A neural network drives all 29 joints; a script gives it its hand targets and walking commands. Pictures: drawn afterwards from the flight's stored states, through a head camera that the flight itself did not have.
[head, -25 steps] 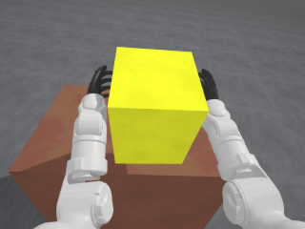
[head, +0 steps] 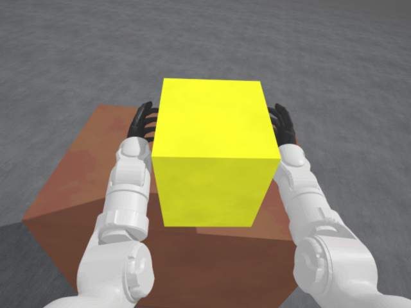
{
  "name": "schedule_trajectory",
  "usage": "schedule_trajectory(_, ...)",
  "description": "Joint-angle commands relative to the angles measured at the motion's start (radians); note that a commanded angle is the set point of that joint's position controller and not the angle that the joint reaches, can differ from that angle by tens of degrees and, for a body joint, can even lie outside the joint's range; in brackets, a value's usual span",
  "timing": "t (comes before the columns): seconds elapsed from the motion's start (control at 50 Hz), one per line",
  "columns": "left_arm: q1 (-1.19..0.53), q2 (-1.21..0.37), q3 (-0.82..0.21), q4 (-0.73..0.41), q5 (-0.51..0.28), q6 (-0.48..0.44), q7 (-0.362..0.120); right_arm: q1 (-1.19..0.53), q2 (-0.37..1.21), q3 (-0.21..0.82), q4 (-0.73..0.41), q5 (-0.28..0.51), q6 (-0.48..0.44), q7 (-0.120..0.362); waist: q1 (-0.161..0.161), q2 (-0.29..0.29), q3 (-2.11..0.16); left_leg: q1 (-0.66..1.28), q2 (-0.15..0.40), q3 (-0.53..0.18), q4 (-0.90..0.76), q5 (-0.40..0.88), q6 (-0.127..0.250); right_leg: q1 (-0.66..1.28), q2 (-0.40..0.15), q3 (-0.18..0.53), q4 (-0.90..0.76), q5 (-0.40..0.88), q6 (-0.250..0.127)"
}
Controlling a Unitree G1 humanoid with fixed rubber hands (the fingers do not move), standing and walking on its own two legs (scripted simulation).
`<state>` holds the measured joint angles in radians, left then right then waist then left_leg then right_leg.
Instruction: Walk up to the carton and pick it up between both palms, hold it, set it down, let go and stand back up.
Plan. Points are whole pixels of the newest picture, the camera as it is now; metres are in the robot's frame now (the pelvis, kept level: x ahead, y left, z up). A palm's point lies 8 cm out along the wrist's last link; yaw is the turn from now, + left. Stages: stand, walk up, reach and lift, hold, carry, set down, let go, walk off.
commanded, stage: set down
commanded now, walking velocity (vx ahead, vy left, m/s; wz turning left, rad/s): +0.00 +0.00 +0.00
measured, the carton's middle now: (210, 156) +0.41 +0.03 +0.10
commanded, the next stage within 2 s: none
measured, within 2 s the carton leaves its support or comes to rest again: neither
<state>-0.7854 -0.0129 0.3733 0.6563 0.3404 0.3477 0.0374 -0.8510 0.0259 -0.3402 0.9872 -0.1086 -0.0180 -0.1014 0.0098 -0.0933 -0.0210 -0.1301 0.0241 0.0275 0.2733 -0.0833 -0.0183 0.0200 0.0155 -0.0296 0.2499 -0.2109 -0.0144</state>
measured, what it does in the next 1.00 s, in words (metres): stands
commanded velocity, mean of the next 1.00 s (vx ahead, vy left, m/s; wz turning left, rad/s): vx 0.00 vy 0.00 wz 0.00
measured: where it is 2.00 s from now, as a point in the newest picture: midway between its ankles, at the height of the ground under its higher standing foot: outside the picture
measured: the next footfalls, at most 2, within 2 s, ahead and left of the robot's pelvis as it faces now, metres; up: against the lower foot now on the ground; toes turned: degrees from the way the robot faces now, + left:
none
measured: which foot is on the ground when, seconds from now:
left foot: down 0.00-1.00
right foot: down 0.00-1.00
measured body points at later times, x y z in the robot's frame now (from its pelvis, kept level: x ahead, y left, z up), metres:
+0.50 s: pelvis +0.01 +0.00 +0.00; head +0.00 +0.03 +0.45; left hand +0.43 +0.18 +0.13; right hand +0.44 -0.12 +0.15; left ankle +0.04 +0.13 -0.75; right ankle -0.04 -0.10 -0.75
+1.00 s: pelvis +0.01 +0.00 +0.00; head +0.03 +0.02 +0.45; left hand +0.44 +0.17 +0.10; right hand +0.45 -0.13 +0.12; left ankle +0.04 +0.13 -0.75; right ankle -0.04 -0.10 -0.75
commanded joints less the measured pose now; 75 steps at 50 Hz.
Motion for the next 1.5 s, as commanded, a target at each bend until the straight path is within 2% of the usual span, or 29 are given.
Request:
schedule_trajectory(0.0,-0.741,-0.539,-0.326,-0.102,-0.074,-0.104,-0.139,-0.794,0.452,0.232,-0.191,-0.011,-0.089,0.129,-0.005,0.128,-0.542,0.407,-0.019,0.068,0.073,0.316,-0.038,-0.093,0.015,-0.082,-0.018,0.304,0.065)
schedule_trajectory(0.04,-0.749,-0.538,-0.314,-0.093,-0.073,-0.109,-0.143,-0.804,0.466,0.239,-0.190,-0.017,-0.090,0.134,-0.009,0.111,-0.548,0.384,-0.021,0.073,0.070,0.312,-0.029,-0.074,0.010,-0.080,-0.004,0.357,0.077)
schedule_trajectory(0.06,-0.742,-0.534,-0.290,-0.085,-0.065,-0.113,-0.146,-0.801,0.473,0.243,-0.184,-0.022,-0.088,0.134,0.014,0.109,-0.537,0.358,-0.029,0.077,0.065,0.296,-0.024,-0.052,0.008,-0.077,0.002,0.372,0.084)
schedule_trajectory(0.1,-0.764,-0.518,-0.267,-0.048,-0.058,-0.123,-0.146,-0.807,0.484,0.226,-0.172,-0.033,-0.088,0.136,0.013,0.104,-0.534,0.322,-0.030,0.082,0.055,0.271,-0.013,-0.038,0.001,-0.068,0.015,0.399,0.091)
schedule_trajectory(0.16,-0.750,-0.480,-0.196,-0.005,-0.026,-0.130,-0.155,-0.763,0.497,0.190,-0.101,-0.057,-0.070,0.141,0.030,0.080,-0.467,0.269,-0.034,0.094,0.024,0.193,0.001,-0.016,-0.005,-0.058,0.011,0.371,0.094)
schedule_trajectory(0.22,-0.741,-0.476,-0.156,0.030,-0.007,-0.137,-0.164,-0.780,0.501,0.164,-0.132,-0.085,-0.078,0.148,0.042,0.063,-0.482,0.224,-0.037,0.102,0.012,0.172,0.018,0.006,-0.010,-0.053,0.021,0.372,0.102)
schedule_trajectory(0.28,-0.767,-0.485,-0.176,0.003,-0.015,-0.162,-0.150,-0.789,0.510,0.167,-0.144,-0.088,-0.099,0.153,0.052,0.084,-0.557,0.270,-0.033,0.108,0.044,0.275,-0.001,0.004,0.003,-0.062,0.041,0.452,0.097)
schedule_trajectory(0.34,-0.765,-0.483,-0.178,0.014,-0.006,-0.171,-0.137,-0.759,0.507,0.141,-0.098,-0.108,-0.103,0.158,0.043,0.099,-0.526,0.327,-0.022,0.105,0.052,0.301,-0.015,-0.055,0.009,-0.075,0.023,0.399,0.084)
schedule_trajectory(0.42,-0.751,-0.475,-0.141,0.055,0.002,-0.176,-0.146,-0.739,0.499,0.090,-0.089,-0.153,-0.098,0.161,0.041,0.074,-0.494,0.286,-0.026,0.116,0.032,0.242,-0.004,-0.056,0.007,-0.068,0.012,0.357,0.091)
schedule_trajectory(0.5,-0.784,-0.517,-0.204,0.001,-0.026,-0.206,-0.125,-0.745,0.495,0.080,-0.106,-0.169,-0.130,0.167,0.025,0.126,-0.623,0.411,-0.009,0.109,0.087,0.415,-0.037,-0.144,0.021,-0.084,0.014,0.367,0.069)
schedule_trajectory(0.54,-0.784,-0.529,-0.214,0.003,-0.027,-0.216,-0.116,-0.760,0.488,0.075,-0.117,-0.177,-0.144,0.169,0.028,0.125,-0.649,0.430,-0.005,0.106,0.109,0.464,-0.048,-0.168,0.025,-0.092,0.008,0.376,0.066)
schedule_trajectory(0.64,-0.739,-0.512,-0.188,0.049,-0.016,-0.223,-0.119,-0.725,0.496,0.058,-0.095,-0.199,-0.145,0.164,0.024,0.107,-0.603,0.365,-0.005,0.110,0.101,0.434,-0.038,-0.139,0.013,-0.086,0.020,0.423,0.070)
schedule_trajectory(0.7,-0.747,-0.503,-0.171,0.046,-0.011,-0.233,-0.127,-0.711,0.518,0.066,-0.095,-0.204,-0.141,0.168,0.037,0.116,-0.632,0.298,-0.015,0.117,0.090,0.411,-0.025,-0.090,0.002,-0.068,0.051,0.482,0.087)
schedule_trajectory(0.76,-0.751,-0.503,-0.153,0.059,0.002,-0.244,-0.118,-0.701,0.510,0.039,-0.066,-0.220,-0.141,0.181,0.051,0.130,-0.615,0.342,-0.006,0.117,0.086,0.421,-0.034,-0.151,0.008,-0.079,0.024,0.397,0.074)
schedule_trajectory(0.8,-0.754,-0.497,-0.140,0.068,0.010,-0.252,-0.115,-0.692,0.515,0.028,-0.066,-0.230,-0.142,0.189,0.055,0.123,-0.628,0.322,-0.003,0.117,0.086,0.424,-0.028,-0.148,0.003,-0.076,0.027,0.411,0.074)
schedule_trajectory(0.84,-0.746,-0.484,-0.127,0.081,0.015,-0.265,-0.109,-0.716,0.523,0.041,-0.099,-0.229,-0.149,0.194,0.078,0.109,-0.650,0.296,-0.010,0.127,0.089,0.427,-0.017,-0.126,0.000,-0.071,0.043,0.451,0.083)
schedule_trajectory(0.88,-0.757,-0.471,-0.096,0.110,0.012,-0.272,-0.113,-0.720,0.534,0.032,-0.098,-0.249,-0.146,0.194,0.079,0.068,-0.644,0.228,-0.016,0.132,0.068,0.351,-0.001,-0.086,-0.005,-0.065,0.052,0.464,0.096)
schedule_trajectory(0.92,-0.748,-0.459,-0.079,0.127,0.024,-0.284,-0.116,-0.727,0.545,0.046,-0.119,-0.253,-0.149,0.195,0.096,0.060,-0.644,0.186,-0.019,0.141,0.057,0.328,0.013,-0.045,-0.009,-0.055,0.068,0.502,0.105)
schedule_trajectory(0.94,-0.752,-0.462,-0.082,0.129,0.024,-0.286,-0.117,-0.710,0.545,0.032,-0.106,-0.266,-0.148,0.196,0.087,0.078,-0.642,0.184,-0.020,0.140,0.059,0.336,0.012,-0.054,-0.013,-0.053,0.073,0.515,0.107)
schedule_trajectory(0.96,-0.765,-0.458,-0.077,0.127,0.021,-0.295,-0.117,-0.713,0.549,0.031,-0.103,-0.270,-0.149,0.196,0.091,0.060,-0.655,0.189,-0.022,0.142,0.057,0.332,0.015,-0.055,-0.011,-0.054,0.075,0.512,0.107)
schedule_trajectory(0.98,-0.767,-0.458,-0.067,0.135,0.027,-0.301,-0.115,-0.701,0.555,0.027,-0.088,-0.279,-0.146,0.199,0.097,0.075,-0.649,0.203,-0.018,0.141,0.054,0.325,0.014,-0.085,-0.015,-0.055,0.071,0.487,0.105)
schedule_trajectory(1.0,-0.783,-0.458,-0.075,0.124,0.022,-0.309,-0.114,-0.689,0.562,0.017,-0.070,-0.287,-0.146,0.201,0.085,0.070,-0.655,0.225,-0.014,0.145,0.063,0.352,0.011,-0.098,-0.010,-0.060,0.069,0.477,0.101)
schedule_trajectory(1.06,-0.779,-0.460,-0.071,0.142,0.023,-0.311,-0.107,-0.686,0.544,-0.013,-0.060,-0.303,-0.147,0.205,0.083,0.090,-0.653,0.285,-0.003,0.139,0.078,0.388,0.002,-0.169,-0.002,-0.068,0.052,0.416,0.090)
schedule_trajectory(1.08,-0.788,-0.464,-0.081,0.134,0.019,-0.317,-0.104,-0.686,0.550,-0.013,-0.062,-0.299,-0.151,0.205,0.081,0.091,-0.677,0.292,-0.001,0.138,0.090,0.410,0.002,-0.175,-0.001,-0.064,0.053,0.440,0.088)
schedule_trajectory(1.1,-0.753,-0.467,-0.067,0.121,0.012,-0.314,-0.098,-0.688,0.574,0.072,-0.024,-0.271,-0.152,0.206,0.124,0.094,-0.691,0.322,0.000,0.139,0.122,0.545,-0.004,-0.156,0.000,-0.059,0.084,0.577,0.094)
schedule_trajectory(1.12,-0.767,-0.465,-0.078,0.114,0.002,-0.309,-0.099,-0.671,0.570,0.060,-0.009,-0.275,-0.152,0.202,0.098,0.097,-0.670,0.336,0.009,0.129,0.124,0.578,0.001,-0.217,-0.005,-0.066,0.070,0.541,0.101)
schedule_trajectory(1.16,-0.783,-0.475,-0.097,0.109,-0.010,-0.304,-0.099,-0.672,0.569,0.048,-0.005,-0.277,-0.152,0.198,0.085,0.096,-0.705,0.365,0.012,0.126,0.130,0.594,0.000,-0.262,0.001,-0.067,0.041,0.473,0.088)
schedule_trajectory(1.2,-0.791,-0.479,-0.105,0.107,-0.015,-0.302,-0.098,-0.668,0.566,0.026,-0.005,-0.284,-0.151,0.195,0.070,0.094,-0.717,0.346,0.006,0.127,0.129,0.565,-0.006,-0.235,0.000,-0.065,0.043,0.476,0.085)
schedule_trajectory(1.48,-0.824,-0.427,0.007,0.189,0.049,-0.338,-0.081,-0.722,0.548,-0.074,-0.006,-0.357,-0.146,0.223,0.127,0.071,-0.697,0.219,0.001,0.161,0.085,0.395,0.015,-0.189,-0.002,-0.055,0.045,0.318,0.080)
